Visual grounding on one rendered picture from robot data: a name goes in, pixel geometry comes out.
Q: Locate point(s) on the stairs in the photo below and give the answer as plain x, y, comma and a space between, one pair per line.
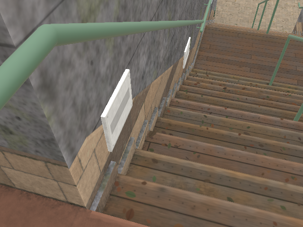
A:
279, 33
225, 153

